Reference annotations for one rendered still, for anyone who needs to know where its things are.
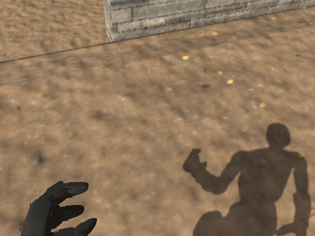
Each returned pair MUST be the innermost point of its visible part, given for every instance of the robot left hand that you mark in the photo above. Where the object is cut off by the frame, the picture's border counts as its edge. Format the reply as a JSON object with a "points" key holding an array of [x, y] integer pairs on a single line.
{"points": [[45, 213]]}

